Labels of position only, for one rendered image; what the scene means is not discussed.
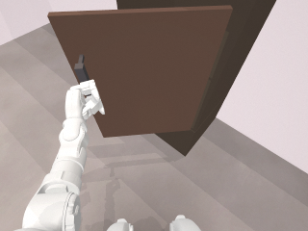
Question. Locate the robot left shin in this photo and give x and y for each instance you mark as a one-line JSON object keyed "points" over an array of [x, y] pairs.
{"points": [[121, 220]]}

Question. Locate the cupboard door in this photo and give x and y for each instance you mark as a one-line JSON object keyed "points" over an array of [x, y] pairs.
{"points": [[150, 66]]}

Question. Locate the left robot upper arm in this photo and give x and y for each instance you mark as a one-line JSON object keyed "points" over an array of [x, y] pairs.
{"points": [[56, 211]]}

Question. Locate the handle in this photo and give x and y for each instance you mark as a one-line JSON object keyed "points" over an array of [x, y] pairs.
{"points": [[81, 71]]}

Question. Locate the robot left hand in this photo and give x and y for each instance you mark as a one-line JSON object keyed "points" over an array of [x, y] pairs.
{"points": [[76, 106]]}

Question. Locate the robot left forearm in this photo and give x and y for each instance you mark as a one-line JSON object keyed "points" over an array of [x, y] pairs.
{"points": [[68, 167]]}

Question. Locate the left robot thigh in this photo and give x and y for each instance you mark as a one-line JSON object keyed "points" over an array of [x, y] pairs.
{"points": [[121, 226]]}

